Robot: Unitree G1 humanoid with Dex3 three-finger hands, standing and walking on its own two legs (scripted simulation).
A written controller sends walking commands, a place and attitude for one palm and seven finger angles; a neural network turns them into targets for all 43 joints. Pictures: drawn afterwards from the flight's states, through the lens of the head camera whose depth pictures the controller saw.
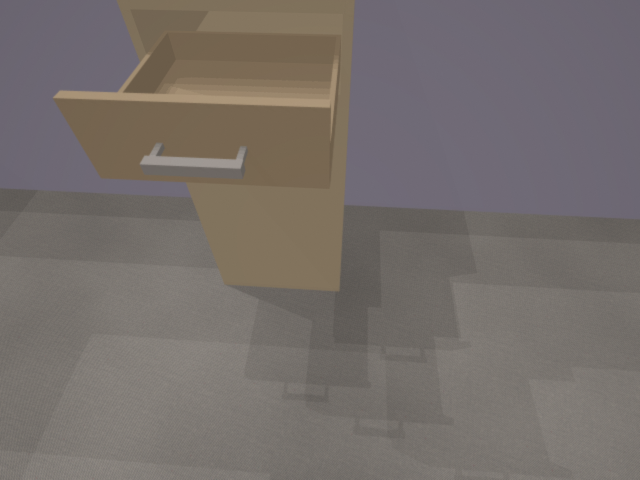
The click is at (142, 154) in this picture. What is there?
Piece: drawer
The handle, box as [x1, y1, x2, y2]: [140, 143, 247, 178]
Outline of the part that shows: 140,163 144,174 242,178 244,173 243,163 247,150 246,146 240,146 237,157 235,159 166,157 160,155 164,148 162,143 156,143 148,156 144,156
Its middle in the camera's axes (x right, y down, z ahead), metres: -0.18 -0.12 +0.57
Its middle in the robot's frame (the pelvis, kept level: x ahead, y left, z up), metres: +0.52 +0.21 +0.11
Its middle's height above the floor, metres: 0.89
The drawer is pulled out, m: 0.30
